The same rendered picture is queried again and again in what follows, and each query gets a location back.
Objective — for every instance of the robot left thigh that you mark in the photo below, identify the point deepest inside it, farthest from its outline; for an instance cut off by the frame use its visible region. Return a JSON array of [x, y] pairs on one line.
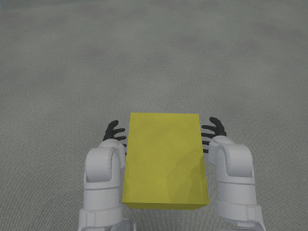
[[125, 225]]

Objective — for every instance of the robot left hand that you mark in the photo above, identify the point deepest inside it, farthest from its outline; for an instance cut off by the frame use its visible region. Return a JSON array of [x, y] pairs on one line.
[[110, 132]]

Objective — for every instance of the carton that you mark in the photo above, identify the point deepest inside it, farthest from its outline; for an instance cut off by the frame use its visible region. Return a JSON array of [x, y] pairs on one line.
[[165, 168]]

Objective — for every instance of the left robot forearm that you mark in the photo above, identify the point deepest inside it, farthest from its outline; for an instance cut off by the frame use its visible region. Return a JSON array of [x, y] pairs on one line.
[[101, 203]]

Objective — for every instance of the right robot forearm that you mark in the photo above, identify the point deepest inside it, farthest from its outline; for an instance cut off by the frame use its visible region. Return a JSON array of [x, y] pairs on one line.
[[237, 202]]

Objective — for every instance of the robot right hand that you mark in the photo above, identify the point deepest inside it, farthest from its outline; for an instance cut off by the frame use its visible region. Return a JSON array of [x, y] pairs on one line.
[[219, 131]]

